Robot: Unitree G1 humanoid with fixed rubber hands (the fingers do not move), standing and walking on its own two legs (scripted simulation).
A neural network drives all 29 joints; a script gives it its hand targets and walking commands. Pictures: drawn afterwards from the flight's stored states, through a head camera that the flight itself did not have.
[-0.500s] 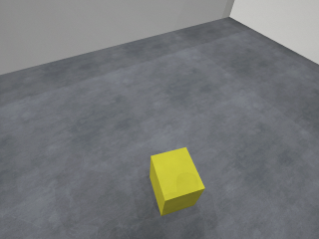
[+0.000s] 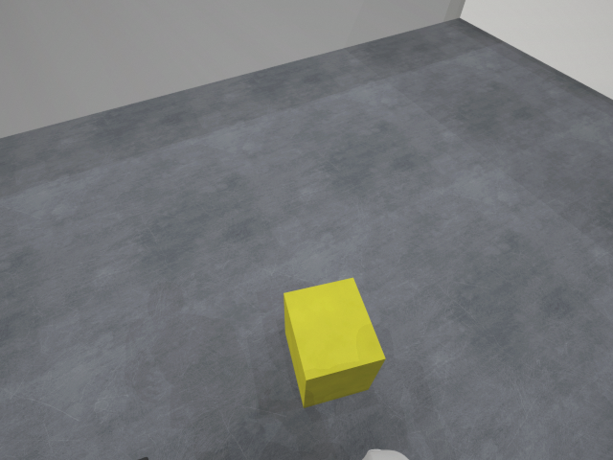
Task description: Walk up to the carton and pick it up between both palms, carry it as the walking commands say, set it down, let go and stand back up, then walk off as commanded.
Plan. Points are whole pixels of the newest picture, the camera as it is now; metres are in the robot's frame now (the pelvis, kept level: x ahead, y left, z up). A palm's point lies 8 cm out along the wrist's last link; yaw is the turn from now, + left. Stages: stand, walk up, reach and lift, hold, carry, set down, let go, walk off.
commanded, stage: walk up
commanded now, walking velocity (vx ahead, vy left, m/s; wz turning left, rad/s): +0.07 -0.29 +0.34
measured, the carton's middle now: (328, 343) +0.50 -0.10 -0.64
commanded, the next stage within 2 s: stand in 1.04 s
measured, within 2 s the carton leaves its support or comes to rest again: neither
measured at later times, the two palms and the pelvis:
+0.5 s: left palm out of the picture -0.03 +0.09 -0.16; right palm (526, 389) +0.22 -0.34 -0.13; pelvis +0.05 -0.14 -0.02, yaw +9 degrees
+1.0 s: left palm out of the picture +0.09 +0.02 -0.14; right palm out of the picture +0.12 -0.43 -0.15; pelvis +0.10 -0.20 +0.00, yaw +7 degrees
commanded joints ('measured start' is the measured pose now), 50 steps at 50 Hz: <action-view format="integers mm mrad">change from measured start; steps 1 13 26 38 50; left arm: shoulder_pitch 16 86 154 180 119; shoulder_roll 7 89 -30 6 -14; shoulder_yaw -7 -14 -54 -42 -37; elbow -76 -4 65 169 237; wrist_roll -13 -10 -37 -33 -44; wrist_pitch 4 -57 -88 -78 -85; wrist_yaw -13 50 59 68 71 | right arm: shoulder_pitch -29 -64 -35 -144 -69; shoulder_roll -211 -74 -154 9 40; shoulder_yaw -34 1 -12 48 66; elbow -85 -151 -145 -56 64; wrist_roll -2 15 11 54 44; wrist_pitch -5 14 -38 -20 -35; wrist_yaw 0 29 14 30 35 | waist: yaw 19 36 -26 84 75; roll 259 -143 277 -182 -43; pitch -2 -35 -9 35 9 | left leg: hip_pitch -48 -267 518 180 227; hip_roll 166 -102 314 -67 -17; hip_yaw -173 88 -298 143 130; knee -184 760 -44 -31 -119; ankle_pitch -322 -325 332 -115 -58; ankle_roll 160 77 232 97 72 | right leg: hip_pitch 65 304 -237 324 360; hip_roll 14 -203 13 -134 -99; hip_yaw -30 51 -66 121 103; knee -120 -527 -32 -442 -524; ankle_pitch -36 492 -70 658 447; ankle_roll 5 -225 -49 -127 -116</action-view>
